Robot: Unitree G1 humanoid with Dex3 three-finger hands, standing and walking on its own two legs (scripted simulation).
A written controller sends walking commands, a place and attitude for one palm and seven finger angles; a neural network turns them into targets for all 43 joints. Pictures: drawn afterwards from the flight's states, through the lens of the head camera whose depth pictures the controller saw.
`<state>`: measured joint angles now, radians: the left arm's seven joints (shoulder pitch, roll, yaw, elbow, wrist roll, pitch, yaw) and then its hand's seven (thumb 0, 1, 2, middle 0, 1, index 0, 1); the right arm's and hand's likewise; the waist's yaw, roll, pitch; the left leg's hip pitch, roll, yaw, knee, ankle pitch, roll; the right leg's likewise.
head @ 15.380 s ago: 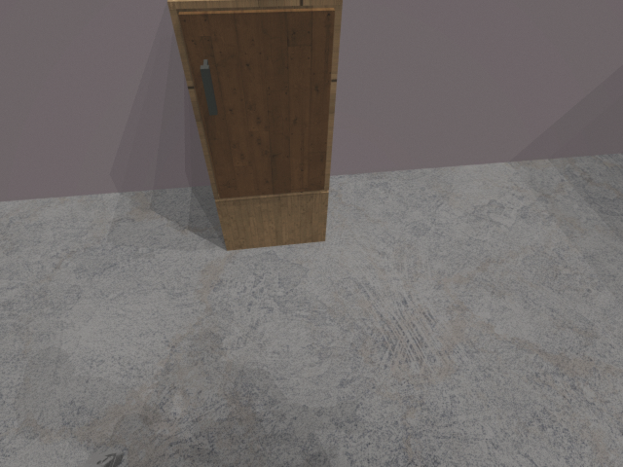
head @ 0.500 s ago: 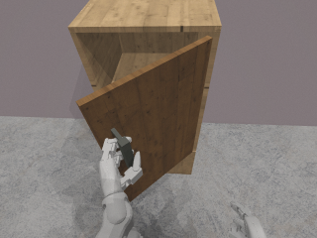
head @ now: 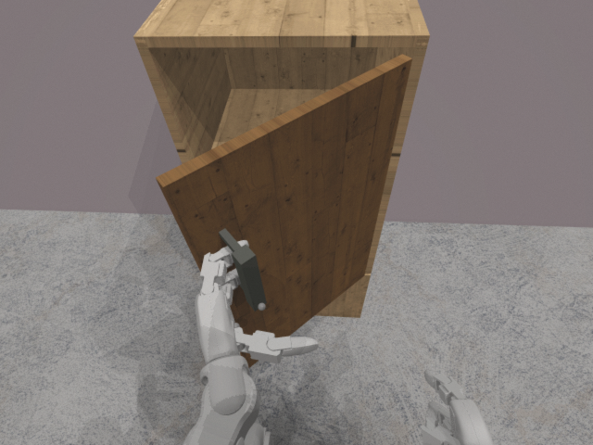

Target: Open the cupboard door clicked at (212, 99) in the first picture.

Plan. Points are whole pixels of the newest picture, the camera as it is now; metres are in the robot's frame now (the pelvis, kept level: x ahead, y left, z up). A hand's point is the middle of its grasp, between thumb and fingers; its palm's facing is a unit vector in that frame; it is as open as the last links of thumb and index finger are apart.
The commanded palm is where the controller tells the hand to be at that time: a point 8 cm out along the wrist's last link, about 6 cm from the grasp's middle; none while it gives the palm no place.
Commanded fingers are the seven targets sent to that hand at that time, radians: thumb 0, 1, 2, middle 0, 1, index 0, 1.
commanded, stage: open thumb and fingers to let go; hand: left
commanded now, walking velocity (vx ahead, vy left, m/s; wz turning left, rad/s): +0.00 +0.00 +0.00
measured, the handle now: (242, 270) +0.34 +0.09 +0.05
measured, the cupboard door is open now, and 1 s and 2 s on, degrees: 43 46 46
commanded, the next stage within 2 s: slide the hand sideways off the handle in 0.12 s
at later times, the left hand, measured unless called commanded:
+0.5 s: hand (266, 341) +0.24 +0.05 +0.05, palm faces -0.17 -0.99 +0.05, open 16.3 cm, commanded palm +0.23 +0.09 +0.05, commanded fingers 0.00 -0.50 0.30 -0.15 -0.30 -0.15 -0.30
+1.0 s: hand (230, 366) +0.21 +0.09 +0.05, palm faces -0.09 -1.00 +0.03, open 16.2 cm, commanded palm +0.19 +0.15 +0.05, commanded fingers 0.00 -0.50 0.30 -0.15 -0.30 -0.15 -0.30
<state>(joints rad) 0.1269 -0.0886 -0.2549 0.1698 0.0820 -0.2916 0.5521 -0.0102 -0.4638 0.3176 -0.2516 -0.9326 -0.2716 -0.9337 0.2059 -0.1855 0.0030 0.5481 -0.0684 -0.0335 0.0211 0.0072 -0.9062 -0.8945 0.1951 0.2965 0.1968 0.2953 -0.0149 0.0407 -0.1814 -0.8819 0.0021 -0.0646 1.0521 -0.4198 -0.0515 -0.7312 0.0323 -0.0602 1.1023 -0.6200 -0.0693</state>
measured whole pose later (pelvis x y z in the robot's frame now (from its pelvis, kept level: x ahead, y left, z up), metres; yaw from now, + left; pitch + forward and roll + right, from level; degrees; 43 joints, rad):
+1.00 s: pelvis -0.01 +0.04 -0.01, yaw -2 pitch +13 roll -1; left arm 0.39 0.04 -0.31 -0.11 0.04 -0.35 0.16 -0.02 -0.50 0.30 -0.16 -0.30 -0.17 -0.31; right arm 0.23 -0.20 0.03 0.37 -0.02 0.04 0.03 0.01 -0.90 -0.89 0.20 0.30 0.20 0.30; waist -0.01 0.04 -0.16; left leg -0.93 0.00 -0.02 1.15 -0.45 0.01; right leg -0.77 0.02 -0.02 1.16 -0.62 -0.01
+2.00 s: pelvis -0.01 +0.04 +0.01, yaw -2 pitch +9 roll -2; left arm 0.65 0.23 0.04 -0.39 -0.24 -0.25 -0.14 -0.02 -0.49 0.31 -0.15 -0.30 -0.15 -0.30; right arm 0.29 -0.22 0.02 0.38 0.04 -0.02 -0.06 0.01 -0.90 -0.89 0.20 0.30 0.20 0.30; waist 0.01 0.06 -0.16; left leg -0.77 0.01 -0.05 1.03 -0.42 0.00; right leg -0.59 0.04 -0.04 1.00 -0.56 -0.02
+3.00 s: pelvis +0.02 +0.05 +0.08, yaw -3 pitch -2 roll +0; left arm 0.51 0.34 0.33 -0.44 -0.08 -0.04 0.11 0.01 0.86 0.89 -0.20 -0.30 -0.21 -0.30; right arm 0.21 -0.23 0.02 0.59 0.01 -0.06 -0.09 0.01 -0.90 -0.89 0.20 0.30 0.20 0.30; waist 0.06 0.04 -0.01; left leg -0.22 -0.01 0.01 0.48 -0.22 0.02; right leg -0.06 0.01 0.02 0.42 -0.33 0.00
